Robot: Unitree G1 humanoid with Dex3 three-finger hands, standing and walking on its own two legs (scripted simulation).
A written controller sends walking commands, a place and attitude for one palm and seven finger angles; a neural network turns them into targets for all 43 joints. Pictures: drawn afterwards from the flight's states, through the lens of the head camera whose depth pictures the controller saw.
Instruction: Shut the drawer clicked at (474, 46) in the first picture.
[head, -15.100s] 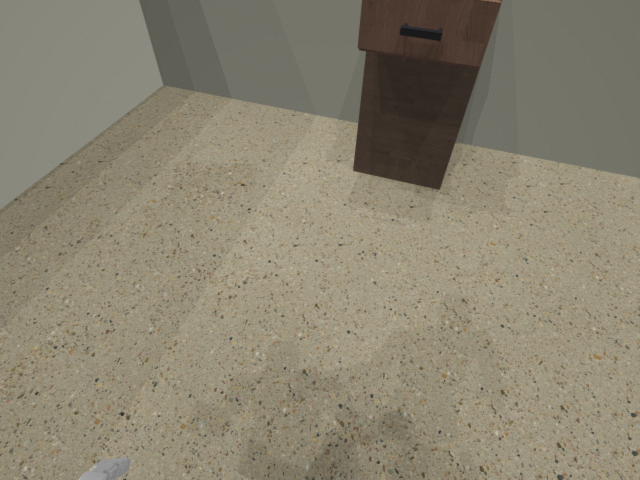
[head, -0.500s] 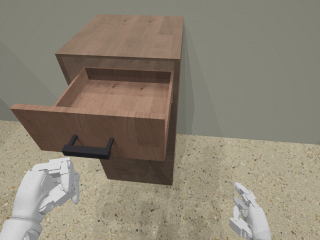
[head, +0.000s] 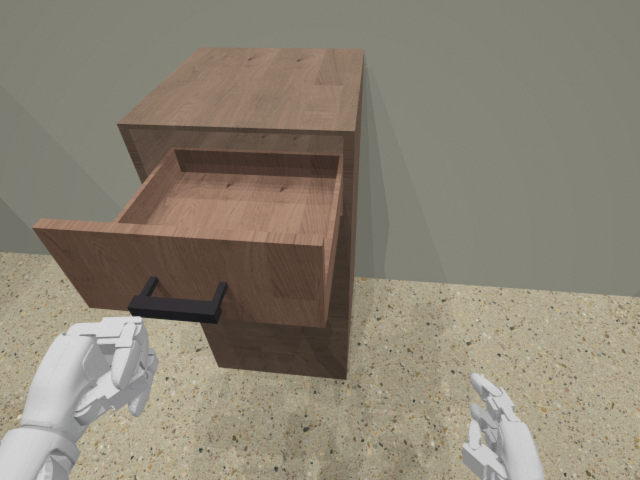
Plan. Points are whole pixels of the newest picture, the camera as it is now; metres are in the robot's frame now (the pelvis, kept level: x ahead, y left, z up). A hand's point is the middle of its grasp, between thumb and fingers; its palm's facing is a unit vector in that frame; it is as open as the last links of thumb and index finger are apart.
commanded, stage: raise the hand and make a fist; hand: left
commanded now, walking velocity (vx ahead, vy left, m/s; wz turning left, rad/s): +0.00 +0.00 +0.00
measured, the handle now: (181, 297) +0.33 +0.24 +0.05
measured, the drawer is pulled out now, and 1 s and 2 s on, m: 0.28 0.28 0.28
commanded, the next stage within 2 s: bring the fist close to the handle in 0.14 s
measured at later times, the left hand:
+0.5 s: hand (149, 369) +0.19 +0.20 +0.12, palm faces +0.10 -0.99 -0.11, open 3.3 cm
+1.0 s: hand (173, 366) +0.22 +0.20 +0.07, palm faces +0.04 -1.00 -0.05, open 3.3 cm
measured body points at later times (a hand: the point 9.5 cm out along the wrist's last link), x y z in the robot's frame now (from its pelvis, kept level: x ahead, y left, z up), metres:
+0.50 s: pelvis -0.01 -0.02 +0.00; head -0.02 -0.05 +0.45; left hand +0.18 +0.25 +0.13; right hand +0.18 -0.25 -0.07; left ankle -0.04 +0.10 -0.73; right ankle +0.02 -0.09 -0.73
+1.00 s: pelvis -0.01 +0.00 -0.01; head +0.01 -0.01 +0.44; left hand +0.21 +0.25 +0.08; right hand +0.17 -0.23 -0.08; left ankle -0.04 +0.10 -0.73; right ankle +0.02 -0.09 -0.73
